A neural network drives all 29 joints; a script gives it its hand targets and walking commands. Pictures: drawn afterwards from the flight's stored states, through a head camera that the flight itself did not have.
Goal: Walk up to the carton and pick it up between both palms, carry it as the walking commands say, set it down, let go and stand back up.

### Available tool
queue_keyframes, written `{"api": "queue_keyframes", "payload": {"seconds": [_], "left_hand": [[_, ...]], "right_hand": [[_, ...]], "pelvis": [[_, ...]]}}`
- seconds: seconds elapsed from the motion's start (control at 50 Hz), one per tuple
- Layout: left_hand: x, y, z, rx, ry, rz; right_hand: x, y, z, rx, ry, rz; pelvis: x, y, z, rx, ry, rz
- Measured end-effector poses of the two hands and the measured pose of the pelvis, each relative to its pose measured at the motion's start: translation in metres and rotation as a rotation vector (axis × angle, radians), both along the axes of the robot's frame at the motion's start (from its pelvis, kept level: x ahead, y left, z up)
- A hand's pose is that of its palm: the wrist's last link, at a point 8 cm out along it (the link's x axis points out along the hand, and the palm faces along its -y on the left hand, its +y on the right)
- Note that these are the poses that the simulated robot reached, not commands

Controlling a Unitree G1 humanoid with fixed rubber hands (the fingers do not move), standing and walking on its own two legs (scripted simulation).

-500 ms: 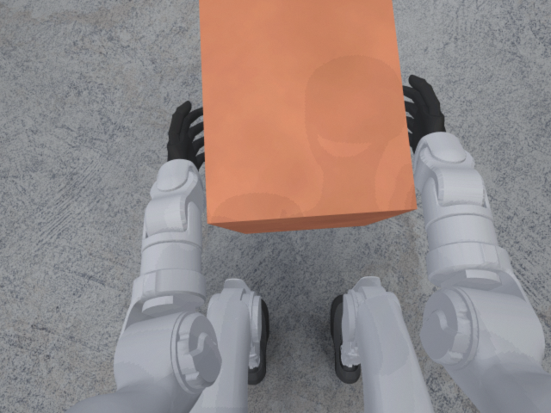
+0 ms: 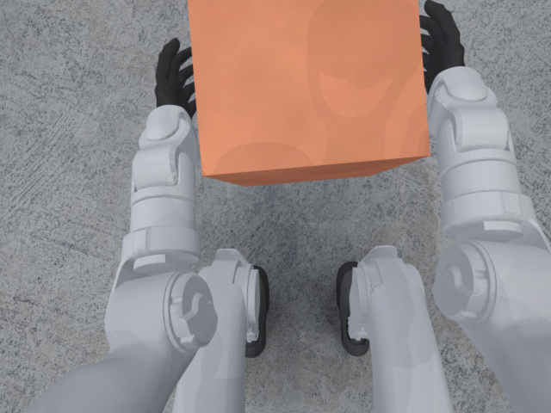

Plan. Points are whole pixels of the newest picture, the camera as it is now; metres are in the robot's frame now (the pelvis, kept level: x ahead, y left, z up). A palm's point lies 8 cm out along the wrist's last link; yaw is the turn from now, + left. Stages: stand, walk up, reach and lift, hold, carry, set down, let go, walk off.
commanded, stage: set down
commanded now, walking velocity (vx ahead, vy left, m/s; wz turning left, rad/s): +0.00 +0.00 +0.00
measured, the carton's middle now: (301, 77) +0.56 -0.02 -0.18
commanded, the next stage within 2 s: none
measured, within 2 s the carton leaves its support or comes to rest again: rests again in 1.34 s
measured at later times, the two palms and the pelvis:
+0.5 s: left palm (200, 114) +0.52 +0.14 -0.19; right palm (417, 81) +0.55 -0.18 -0.19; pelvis -0.01 +0.00 -0.06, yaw +0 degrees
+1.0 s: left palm (207, 117) +0.52 +0.14 -0.22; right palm (414, 83) +0.55 -0.19 -0.21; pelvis -0.01 +0.00 -0.09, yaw +0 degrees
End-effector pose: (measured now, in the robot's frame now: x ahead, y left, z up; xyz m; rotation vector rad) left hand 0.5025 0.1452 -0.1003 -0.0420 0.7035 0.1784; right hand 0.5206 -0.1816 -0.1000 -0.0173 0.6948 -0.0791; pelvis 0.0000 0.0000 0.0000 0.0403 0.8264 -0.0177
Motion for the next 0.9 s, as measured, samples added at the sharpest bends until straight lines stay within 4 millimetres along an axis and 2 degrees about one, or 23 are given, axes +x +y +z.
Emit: {"api": "queue_keyframes", "payload": {"seconds": [0.6,0.72,0.9], "left_hand": [[0.022,-0.003,-0.111,0.017,0.015,-0.003],[0.027,-0.003,-0.120,0.017,0.010,-0.005],[0.026,-0.005,-0.118,0.011,0.012,-0.006]], "right_hand": [[0.029,-0.002,-0.107,-0.020,0.016,0.027],[0.033,-0.002,-0.116,-0.022,0.010,0.028],[0.034,-0.004,-0.111,-0.030,0.012,0.027]], "pelvis": [[-0.006,-0.001,-0.073,0.006,-0.077,0.000],[-0.006,0.000,-0.083,0.006,-0.102,0.001],[-0.005,0.001,-0.086,0.007,-0.118,0.002]]}}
